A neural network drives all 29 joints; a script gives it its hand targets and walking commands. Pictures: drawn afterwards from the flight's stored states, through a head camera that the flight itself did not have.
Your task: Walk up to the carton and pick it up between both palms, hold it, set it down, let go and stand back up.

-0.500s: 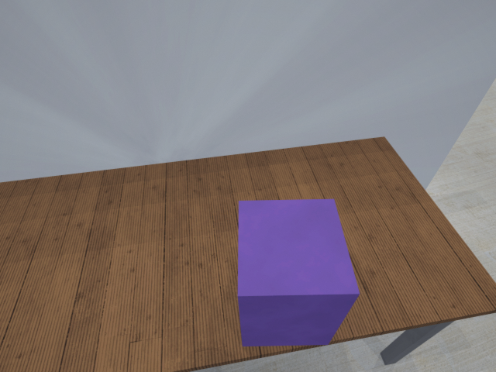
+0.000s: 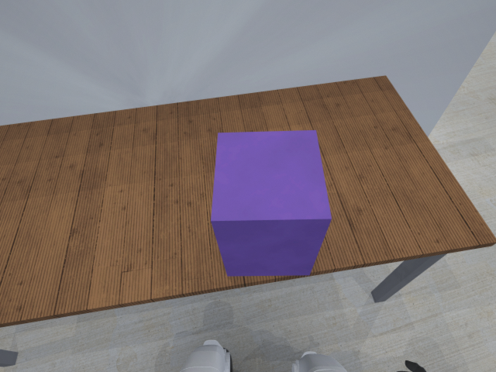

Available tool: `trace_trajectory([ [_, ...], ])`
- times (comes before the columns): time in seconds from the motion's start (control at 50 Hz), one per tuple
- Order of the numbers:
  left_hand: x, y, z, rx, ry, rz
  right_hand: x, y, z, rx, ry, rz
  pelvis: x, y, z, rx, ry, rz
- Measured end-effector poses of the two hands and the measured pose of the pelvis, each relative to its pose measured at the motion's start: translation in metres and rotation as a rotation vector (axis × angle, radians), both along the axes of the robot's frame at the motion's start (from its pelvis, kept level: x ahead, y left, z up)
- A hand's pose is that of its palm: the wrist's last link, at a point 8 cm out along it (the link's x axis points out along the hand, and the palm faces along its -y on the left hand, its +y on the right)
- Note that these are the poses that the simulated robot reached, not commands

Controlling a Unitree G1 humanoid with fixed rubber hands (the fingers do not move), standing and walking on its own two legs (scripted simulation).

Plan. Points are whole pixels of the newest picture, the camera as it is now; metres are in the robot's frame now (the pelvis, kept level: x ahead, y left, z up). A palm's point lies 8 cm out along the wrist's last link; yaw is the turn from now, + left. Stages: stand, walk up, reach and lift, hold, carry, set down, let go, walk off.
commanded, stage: walk up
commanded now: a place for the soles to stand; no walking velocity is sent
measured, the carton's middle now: (267, 210) +0.40 -0.01 -0.03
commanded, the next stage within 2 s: none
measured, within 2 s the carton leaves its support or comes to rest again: neither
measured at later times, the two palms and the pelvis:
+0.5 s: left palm out of the picture -0.09 +0.22 -0.12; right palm out of the picture -0.06 -0.24 -0.12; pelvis -0.08 -0.02 +0.02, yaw +6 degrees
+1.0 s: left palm out of the picture -0.07 +0.21 -0.11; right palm out of the picture -0.07 -0.25 -0.12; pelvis -0.07 -0.01 +0.02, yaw +1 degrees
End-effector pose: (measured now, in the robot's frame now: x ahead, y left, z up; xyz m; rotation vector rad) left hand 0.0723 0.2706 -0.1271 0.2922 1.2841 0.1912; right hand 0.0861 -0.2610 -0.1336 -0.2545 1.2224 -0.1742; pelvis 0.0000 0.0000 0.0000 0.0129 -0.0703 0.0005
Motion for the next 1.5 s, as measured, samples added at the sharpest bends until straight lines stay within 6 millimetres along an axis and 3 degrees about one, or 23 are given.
trace_trajectory([
  [0.08, -0.021, -0.014, 0.006, -0.002, -0.039, 0.027, 0.001, -0.017, -0.002, -0.019, -0.029, 0.031, -0.025, -0.009, -0.001, 0.001, -0.008, 0.027],
  [0.16, -0.041, -0.028, 0.013, -0.012, -0.068, 0.048, -0.013, -0.020, 0.000, -0.014, -0.032, 0.067, -0.045, -0.012, 0.003, -0.006, 0.007, 0.051],
  [0.26, -0.065, -0.044, 0.013, -0.054, -0.140, 0.083, -0.048, -0.008, -0.003, 0.023, 0.033, 0.118, -0.064, -0.013, 0.004, -0.021, 0.030, 0.108],
  [0.34, -0.102, -0.049, 0.005, -0.096, -0.103, 0.108, -0.081, 0.013, 0.001, 0.074, 0.056, 0.126, -0.077, -0.011, 0.006, 0.009, 0.017, 0.119],
  [0.4, -0.133, -0.051, 0.007, -0.127, -0.018, 0.117, -0.110, 0.023, 0.012, 0.104, 0.048, 0.064, -0.078, -0.012, 0.015, 0.004, 0.028, 0.116],
  [0.48, -0.160, -0.051, 0.006, -0.129, 0.013, 0.135, -0.143, 0.025, 0.013, 0.107, 0.108, 0.042, -0.076, -0.019, 0.018, 0.007, 0.032, 0.109],
  [0.62, -0.183, -0.057, 0.007, -0.115, 0.029, 0.165, -0.155, 0.019, 0.006, 0.116, 0.126, 0.054, -0.081, -0.020, 0.017, -0.009, 0.004, 0.098],
  [0.96, -0.149, -0.063, 0.014, -0.124, 0.019, 0.081, -0.152, 0.013, 0.008, 0.101, 0.108, 0.013, -0.071, -0.014, 0.022, 0.007, 0.028, 0.030],
  [1.1, -0.117, -0.058, 0.009, -0.107, 0.019, 0.022, -0.163, 0.013, 0.005, 0.101, 0.162, -0.060, -0.046, -0.021, 0.017, 0.012, 0.024, -0.007],
  [1.18, -0.096, -0.060, 0.006, -0.102, -0.013, 0.031, -0.159, 0.009, -0.001, 0.103, 0.213, -0.060, -0.032, -0.022, 0.011, -0.014, 0.037, -0.002],
  [1.26, -0.092, -0.057, 0.005, -0.100, -0.005, 0.064, -0.134, 0.010, 0.000, 0.080, 0.206, -0.020, -0.026, -0.013, 0.010, -0.027, 0.038, 0.015],
  [1.36, -0.093, -0.045, -0.007, -0.128, 0.060, 0.063, -0.080, 0.024, 0.007, 0.050, 0.068, 0.004, -0.017, 0.004, 0.008, -0.039, 0.020, 0.019],
  [1.5, -0.059, -0.030, -0.013, -0.130, 0.065, 0.020, -0.028, 0.053, 0.016, 0.081, -0.044, -0.016, -0.003, 0.014, 0.010, 0.005, 0.013, -0.039],
])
